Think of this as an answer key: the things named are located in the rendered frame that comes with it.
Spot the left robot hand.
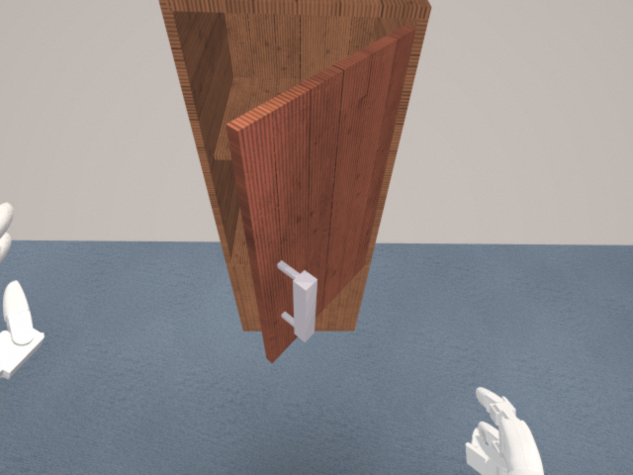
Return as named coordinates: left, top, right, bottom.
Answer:
left=0, top=203, right=45, bottom=379

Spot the handle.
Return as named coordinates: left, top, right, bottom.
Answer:
left=277, top=260, right=317, bottom=342

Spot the right robot hand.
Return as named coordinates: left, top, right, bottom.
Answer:
left=466, top=387, right=544, bottom=475

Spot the cupboard door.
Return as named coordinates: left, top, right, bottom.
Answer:
left=226, top=25, right=416, bottom=363

